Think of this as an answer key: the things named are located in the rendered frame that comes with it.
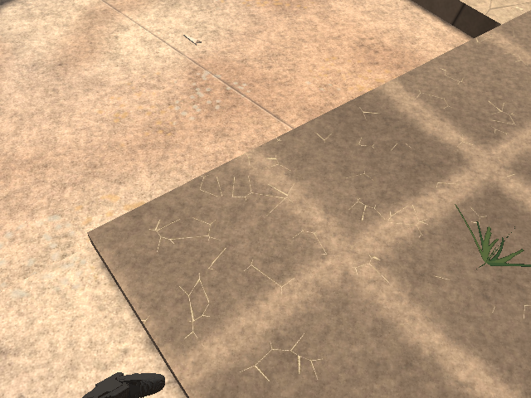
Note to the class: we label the robot left hand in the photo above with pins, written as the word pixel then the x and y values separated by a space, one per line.
pixel 129 386

